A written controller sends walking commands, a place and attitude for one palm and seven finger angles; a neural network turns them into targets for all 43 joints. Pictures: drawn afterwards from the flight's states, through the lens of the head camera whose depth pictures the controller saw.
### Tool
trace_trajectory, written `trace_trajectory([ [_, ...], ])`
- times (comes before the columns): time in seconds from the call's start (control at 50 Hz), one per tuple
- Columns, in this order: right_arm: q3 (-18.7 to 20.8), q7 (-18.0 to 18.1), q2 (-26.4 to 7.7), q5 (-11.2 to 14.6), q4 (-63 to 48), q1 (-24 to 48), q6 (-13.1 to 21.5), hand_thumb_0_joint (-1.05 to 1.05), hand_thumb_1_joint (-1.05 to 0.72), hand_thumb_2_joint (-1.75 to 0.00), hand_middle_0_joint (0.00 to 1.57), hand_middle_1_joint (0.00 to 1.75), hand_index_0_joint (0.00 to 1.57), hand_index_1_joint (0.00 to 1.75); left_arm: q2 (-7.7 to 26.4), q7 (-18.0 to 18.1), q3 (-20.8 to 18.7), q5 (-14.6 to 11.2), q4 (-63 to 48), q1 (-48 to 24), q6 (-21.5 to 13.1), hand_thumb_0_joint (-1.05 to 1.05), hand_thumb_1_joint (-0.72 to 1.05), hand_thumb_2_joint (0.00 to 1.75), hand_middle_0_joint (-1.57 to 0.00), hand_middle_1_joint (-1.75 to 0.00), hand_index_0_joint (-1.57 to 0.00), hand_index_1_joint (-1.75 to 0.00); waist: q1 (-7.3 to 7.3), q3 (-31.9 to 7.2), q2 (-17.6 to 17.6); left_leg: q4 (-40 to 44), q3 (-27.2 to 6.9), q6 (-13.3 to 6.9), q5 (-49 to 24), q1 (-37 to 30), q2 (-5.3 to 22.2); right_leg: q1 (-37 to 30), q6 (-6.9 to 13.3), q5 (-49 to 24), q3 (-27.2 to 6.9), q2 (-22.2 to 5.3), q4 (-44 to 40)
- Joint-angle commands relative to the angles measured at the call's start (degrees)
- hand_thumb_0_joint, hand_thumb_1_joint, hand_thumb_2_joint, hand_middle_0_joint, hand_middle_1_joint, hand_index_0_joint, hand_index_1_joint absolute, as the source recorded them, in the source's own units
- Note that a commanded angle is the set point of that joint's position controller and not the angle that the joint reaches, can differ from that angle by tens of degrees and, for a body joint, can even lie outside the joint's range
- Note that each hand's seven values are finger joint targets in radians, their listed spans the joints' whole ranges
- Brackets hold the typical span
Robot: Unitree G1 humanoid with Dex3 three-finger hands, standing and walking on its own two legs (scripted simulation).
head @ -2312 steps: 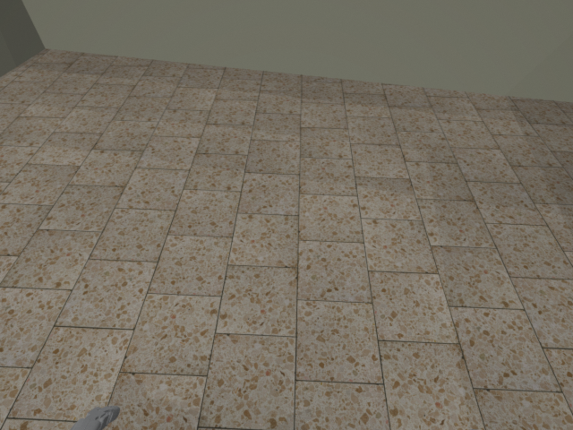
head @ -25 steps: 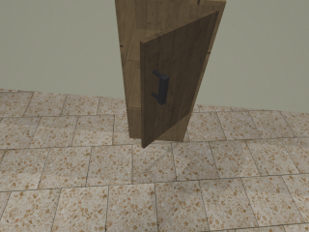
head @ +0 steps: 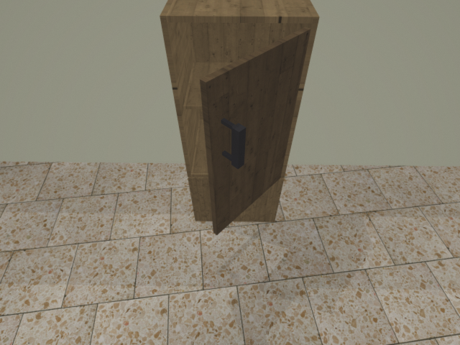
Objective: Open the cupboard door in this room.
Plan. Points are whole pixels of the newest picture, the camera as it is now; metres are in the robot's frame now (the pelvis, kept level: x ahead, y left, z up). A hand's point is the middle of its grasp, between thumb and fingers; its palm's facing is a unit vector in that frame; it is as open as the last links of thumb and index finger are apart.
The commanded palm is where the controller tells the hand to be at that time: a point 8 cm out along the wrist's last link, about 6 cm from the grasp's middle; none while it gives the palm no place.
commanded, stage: let the arm hang, fingers relaxed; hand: left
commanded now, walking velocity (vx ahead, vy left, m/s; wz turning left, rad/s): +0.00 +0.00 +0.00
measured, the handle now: (231, 143) +0.55 +0.03 +0.03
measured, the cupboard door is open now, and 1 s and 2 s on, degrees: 47 47 47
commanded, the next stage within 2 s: look to check the result in 0.18 s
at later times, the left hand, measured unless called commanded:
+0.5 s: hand out of the picture -0.01 +0.16 -0.18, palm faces +0.05 -0.98 -0.17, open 7.3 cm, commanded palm none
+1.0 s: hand out of the picture +0.01 +0.16 -0.18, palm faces +0.04 -0.98 -0.17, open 7.3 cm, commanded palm none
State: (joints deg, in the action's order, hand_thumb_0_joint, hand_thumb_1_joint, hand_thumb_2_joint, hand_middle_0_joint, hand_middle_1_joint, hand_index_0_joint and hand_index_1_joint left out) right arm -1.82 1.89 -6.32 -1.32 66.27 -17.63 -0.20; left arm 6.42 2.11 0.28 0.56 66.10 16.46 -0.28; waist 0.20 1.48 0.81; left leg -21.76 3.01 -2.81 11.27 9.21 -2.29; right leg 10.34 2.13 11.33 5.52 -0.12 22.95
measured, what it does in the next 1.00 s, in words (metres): stands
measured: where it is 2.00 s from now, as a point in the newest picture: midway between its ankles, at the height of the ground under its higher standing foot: outside the picture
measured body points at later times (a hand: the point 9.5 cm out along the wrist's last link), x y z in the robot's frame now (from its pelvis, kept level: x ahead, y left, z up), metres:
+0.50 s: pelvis +0.02 +0.00 +0.00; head +0.03 -0.01 +0.45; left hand -0.01 +0.21 -0.16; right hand -0.01 -0.20 -0.17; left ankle +0.01 +0.09 -0.74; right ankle +0.01 -0.09 -0.74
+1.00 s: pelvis +0.03 +0.00 +0.00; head +0.04 -0.01 +0.45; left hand +0.01 +0.21 -0.16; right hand +0.01 -0.21 -0.17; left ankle +0.01 +0.09 -0.74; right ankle +0.01 -0.09 -0.74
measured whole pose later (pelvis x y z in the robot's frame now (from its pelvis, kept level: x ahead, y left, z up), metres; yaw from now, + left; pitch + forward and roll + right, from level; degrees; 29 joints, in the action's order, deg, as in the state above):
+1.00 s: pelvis +0.03 +0.00 +0.00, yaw -1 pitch -1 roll +0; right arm -1.2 2.7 -7.2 -1.1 66.7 -16.2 0.4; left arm 6.4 2.1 -0.4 0.4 65.6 17.0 -0.6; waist -0.3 2.2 0.6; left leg -21.8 3.6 -2.5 13.6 7.4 -1.8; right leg 8.8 2.2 13.3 4.8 0.5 22.8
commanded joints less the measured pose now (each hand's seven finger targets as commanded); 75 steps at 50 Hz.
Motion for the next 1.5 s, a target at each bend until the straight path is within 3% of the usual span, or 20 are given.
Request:
trace_trajectory([
  [0.0,1.30,0.37,-4.67,0.04,-0.48,-4.14,0.87,0.00,-0.90,-0.90,0.20,0.30,0.20,0.30,5.57,0.30,-1.35,-0.17,-0.51,4.91,-0.69,0.00,0.90,0.90,-0.20,-0.30,-0.20,-0.30,-0.26,4.20,0.33,5.96,-8.16,0.10,0.35,5.10,7.14,-0.31,0.81,0.66,-7.30,-6.37,-4.51],
  [0.54,1.38,0.66,-4.80,0.41,0.04,-3.95,1.26,0.00,-0.90,-0.90,0.20,0.30,0.20,0.30,5.16,0.48,-1.29,-0.17,-0.30,6.00,-1.18,0.00,0.90,0.90,-0.20,-0.30,-0.20,-0.30,-0.14,3.32,-1.74,4.37,-7.31,-0.02,-6.36,1.47,7.55,-1.12,0.52,-3.80,-6.98,-6.50,-4.50],
  [0.88,1.29,0.74,-5.44,0.26,0.38,-3.26,1.43,0.00,-0.90,-0.90,0.20,0.30,0.20,0.30,5.60,0.40,-1.21,-0.24,-0.56,5.28,-1.27,0.00,0.90,0.90,-0.20,-0.30,-0.20,-0.30,-0.10,3.40,-0.41,4.56,-7.23,0.24,-8.47,0.75,7.56,-2.26,0.49,-5.88,-7.12,-6.67,-4.76],
  [0.96,2.19,1.31,-5.85,0.31,0.00,-3.31,0.63,0.00,-0.90,-0.90,0.20,0.30,0.20,0.30,6.52,0.23,-2.54,-0.02,-1.50,4.19,-0.19,0.00,0.90,0.90,-0.20,-0.30,-0.20,-0.30,0.17,3.39,-0.59,1.55,-5.20,0.33,-7.60,0.08,8.62,0.40,0.93,-8.22,-8.60,-6.62,-2.46],
  [1.04,3.67,1.69,-7.71,0.34,-2.17,-2.01,-0.23,0.00,-0.90,-0.90,0.20,0.30,0.20,0.30,7.53,-0.36,-4.08,0.32,-3.73,2.72,0.90,0.00,0.90,0.90,-0.20,-0.30,-0.20,-0.30,0.23,2.61,-1.08,-0.81,-4.15,-0.08,-4.95,-0.13,10.45,4.00,1.37,-8.79,-9.96,-5.90,1.08],
  [1.12,4.97,1.89,-9.99,0.05,-5.03,-0.71,-0.46,0.00,-0.90,-0.90,0.20,0.30,0.20,0.30,7.89,-1.17,-5.04,0.69,-6.70,0.84,1.80,0.00,0.90,0.90,-0.20,-0.30,-0.20,-0.30,0.27,2.86,1.95,0.78,-6.81,-1.79,-0.65,0.63,14.32,8.42,0.87,-5.23,-10.12,-3.31,6.42],
  [1.16,5.59,1.94,-11.54,-0.11,-6.28,-0.13,-0.33,0.00,-0.90,-0.90,0.20,0.30,0.20,0.30,7.48,-1.53,-5.40,0.82,-7.99,0.23,2.09,0.00,0.90,0.90,-0.20,-0.30,-0.20,-0.30,-0.09,2.14,4.98,3.10,-10.10,-4.17,0.22,0.84,18.55,10.42,0.26,0.17,-8.81,-1.08,12.95],
  [1.2,6.01,1.90,-12.72,-0.44,-7.32,0.00,0.05,0.00,-0.90,-0.90,0.20,0.30,0.20,0.30,7.19,-1.96,-5.70,1.00,-9.82,-1.59,2.56,0.00,0.90,0.90,-0.20,-0.30,-0.20,-0.30,0.28,1.94,8.31,5.90,-12.56,-7.77,-5.23,-0.49,23.72,14.14,-0.81,14.21,-6.24,-0.05,24.51],
  [1.22,6.03,1.85,-12.88,-0.65,-7.82,0.22,0.16,0.00,-0.90,-0.90,0.20,0.30,0.20,0.30,7.21,-2.10,-5.88,1.03,-10.59,-2.52,2.67,0.00,0.90,0.90,-0.20,-0.30,-0.20,-0.30,0.46,2.00,8.98,6.03,-12.34,-8.82,-8.73,-1.17,24.85,15.83,-1.09,17.57,-6.40,-0.67,28.06],
  [1.24,5.98,1.85,-12.87,-0.62,-8.45,0.59,0.26,0.00,-0.90,-0.90,0.20,0.30,0.20,0.30,7.24,-2.20,-6.01,0.97,-10.97,-3.02,2.62,0.00,0.90,0.90,-0.20,-0.30,-0.20,-0.30,0.22,0.94,6.70,4.84,-11.94,-9.32,-11.09,-1.82,25.52,15.71,-1.19,18.27,-7.02,-1.49,29.09],
  [1.26,6.20,1.78,-13.44,-0.86,-9.19,1.69,0.35,0.00,-0.90,-0.90,0.20,0.30,0.20,0.30,6.93,-2.40,-5.94,0.90,-11.43,-3.22,2.51,0.00,0.90,0.90,-0.20,-0.30,-0.20,-0.30,-0.27,0.94,5.25,3.20,-9.66,-8.83,-15.45,-1.74,25.28,14.91,-1.31,18.06,-6.82,-1.93,27.39],
  [1.3,6.44,1.56,-14.34,-0.93,-10.21,3.85,0.23,0.00,-0.90,-0.90,0.20,0.30,0.20,0.30,6.59,-2.62,-5.86,0.79,-11.18,-1.11,2.24,0.00,0.90,0.90,-0.20,-0.30,-0.20,-0.30,-1.57,-0.11,3.08,-1.63,-3.90,-5.91,-19.56,-0.73,23.03,9.00,-1.51,13.57,-4.56,-1.70,19.28],
  [1.32,6.58,1.41,-14.82,-0.72,-10.73,4.71,0.00,0.00,-0.90,-0.90,0.20,0.30,0.20,0.30,6.77,-2.65,-5.92,0.74,-10.74,1.02,2.07,0.00,0.90,0.90,-0.20,-0.30,-0.20,-0.30,-2.57,-0.99,1.80,-5.15,-1.10,-3.89,-17.53,0.02,21.03,5.55,-1.67,8.32,-3.49,-1.13,13.50],
  [1.34,6.75,1.17,-14.50,-0.20,-11.28,5.28,-0.25,0.00,-0.90,-0.90,0.20,0.30,0.20,0.30,7.98,-2.56,-6.20,1.00,-10.11,3.24,1.73,0.00,0.90,0.90,-0.20,-0.30,-0.20,-0.30,-3.62,-1.26,-2.47,-10.98,1.95,-1.01,-11.50,3.48,17.95,0.64,-1.29,-0.84,-4.54,-1.41,5.46],
  [1.36,6.61,0.88,-11.91,0.52,-12.77,5.59,-0.56,0.00,-0.90,-0.90,0.20,0.30,0.20,0.30,13.56,-1.90,-7.10,1.61,-10.23,4.77,1.15,0.00,0.90,0.90,-0.20,-0.30,-0.20,-0.30,-4.19,-1.17,-16.56,-23.12,6.99,3.32,4.67,13.29,10.05,-4.53,2.39,-12.75,-22.42,-11.74,-3.43],
  [1.38,6.07,0.33,-10.27,0.52,-15.09,9.63,-0.84,0.00,-0.90,-0.90,0.20,0.30,0.20,0.30,18.20,-1.26,-7.90,1.07,-10.21,6.38,1.09,0.00,0.90,0.90,-0.20,-0.30,-0.20,-0.30,-6.01,0.59,-22.94,-35.94,5.10,5.25,25.42,21.50,4.10,-4.82,8.50,-27.05,-35.02,-20.75,-5.52],
  [1.4,6.18,0.19,-11.18,0.55,-15.07,9.77,-1.30,0.00,-0.90,-0.90,0.20,0.30,0.20,0.30,18.50,-0.92,-7.91,0.62,-10.58,6.09,1.14,0.00,0.90,0.90,-0.20,-0.30,-0.20,-0.30,-5.26,0.26,-16.41,-42.17,-1.25,4.78,23.95,22.73,5.41,-4.29,11.58,-20.65,-33.33,-20.92,-5.22],
  [1.42,6.41,-0.03,-11.12,0.51,-15.15,11.94,-1.57,0.00,-0.90,-0.90,0.20,0.30,0.20,0.30,16.62,-0.56,-7.78,0.65,-11.73,3.36,1.16,0.00,0.90,0.90,-0.20,-0.30,-0.20,-0.30,-4.27,1.88,-12.40,-44.25,-3.38,4.77,20.04,24.58,6.24,-1.64,11.22,-13.96,-32.69,-17.65,-5.91],
  [1.44,6.61,-0.17,-11.01,0.45,-15.08,11.99,-1.55,0.00,-0.90,-0.90,0.20,0.30,0.20,0.30,15.82,-0.31,-7.85,0.78,-12.60,0.65,1.25,0.00,0.90,0.90,-0.20,-0.30,-0.20,-0.30,-3.09,1.61,-9.52,-45.00,-3.84,5.09,16.94,25.15,6.70,-1.72,10.31,-12.12,-32.40,-16.20,-5.05],
  [1.48,6.36,-0.42,-10.57,0.46,-15.00,11.68,-1.50,0.00,-0.90,-0.90,0.20,0.30,0.20,0.30,15.51,-0.46,-7.33,0.62,-13.70,-0.47,0.68,0.00,0.90,0.90,-0.20,-0.30,-0.20,-0.30,-2.19,-0.78,-5.23,-44.16,-4.26,6.00,12.90,24.16,6.59,-3.61,9.23,-17.55,-27.99,-13.56,-3.33],
])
